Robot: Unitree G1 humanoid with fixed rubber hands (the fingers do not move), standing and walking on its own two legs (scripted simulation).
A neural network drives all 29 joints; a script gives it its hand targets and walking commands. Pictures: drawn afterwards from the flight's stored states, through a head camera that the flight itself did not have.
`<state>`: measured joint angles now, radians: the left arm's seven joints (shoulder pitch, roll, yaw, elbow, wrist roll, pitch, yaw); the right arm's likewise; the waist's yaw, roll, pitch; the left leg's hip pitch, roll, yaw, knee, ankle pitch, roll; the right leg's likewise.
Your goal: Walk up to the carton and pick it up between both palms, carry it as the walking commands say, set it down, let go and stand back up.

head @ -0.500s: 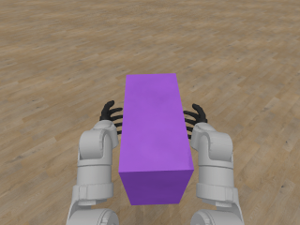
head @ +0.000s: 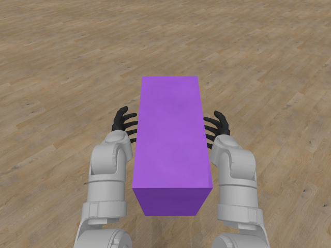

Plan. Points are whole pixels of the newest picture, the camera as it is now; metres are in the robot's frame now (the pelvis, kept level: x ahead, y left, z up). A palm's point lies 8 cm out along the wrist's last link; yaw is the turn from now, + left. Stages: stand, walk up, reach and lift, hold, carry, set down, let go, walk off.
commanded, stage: carry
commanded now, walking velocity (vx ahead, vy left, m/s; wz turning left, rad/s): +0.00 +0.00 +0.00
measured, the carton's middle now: (169, 149) +0.36 +0.00 +0.01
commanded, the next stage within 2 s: hold in 0.56 s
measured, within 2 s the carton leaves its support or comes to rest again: neither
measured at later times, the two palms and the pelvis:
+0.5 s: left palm (124, 134) +0.34 +0.11 +0.10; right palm (222, 138) +0.34 -0.12 +0.09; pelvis +0.01 -0.01 +0.00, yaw +0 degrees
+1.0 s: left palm (119, 153) +0.30 +0.12 +0.08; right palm (220, 162) +0.29 -0.11 +0.07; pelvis -0.02 +0.01 +0.00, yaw -3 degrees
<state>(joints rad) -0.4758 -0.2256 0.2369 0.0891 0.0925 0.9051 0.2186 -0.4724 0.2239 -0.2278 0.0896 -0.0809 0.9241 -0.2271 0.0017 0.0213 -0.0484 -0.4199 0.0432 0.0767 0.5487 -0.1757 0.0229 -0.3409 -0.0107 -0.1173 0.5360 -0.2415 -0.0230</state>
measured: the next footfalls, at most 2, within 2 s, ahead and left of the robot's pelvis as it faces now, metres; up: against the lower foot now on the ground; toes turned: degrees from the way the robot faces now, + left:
none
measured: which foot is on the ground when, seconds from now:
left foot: down 0.00-1.00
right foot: down 0.00-1.00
